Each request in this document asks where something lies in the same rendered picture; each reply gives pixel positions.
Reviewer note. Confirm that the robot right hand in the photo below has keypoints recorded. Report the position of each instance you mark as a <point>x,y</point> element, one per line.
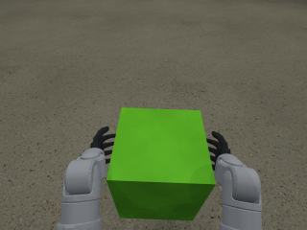
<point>221,147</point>

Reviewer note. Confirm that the robot left hand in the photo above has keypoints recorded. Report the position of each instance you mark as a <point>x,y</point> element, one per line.
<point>98,141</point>

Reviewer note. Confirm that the carton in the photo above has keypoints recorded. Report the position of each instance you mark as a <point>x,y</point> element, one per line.
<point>160,166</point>

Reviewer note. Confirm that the left robot forearm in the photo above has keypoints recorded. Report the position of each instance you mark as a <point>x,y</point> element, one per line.
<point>81,191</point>

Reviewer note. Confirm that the right robot forearm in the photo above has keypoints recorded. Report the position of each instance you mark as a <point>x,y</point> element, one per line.
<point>241,194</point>

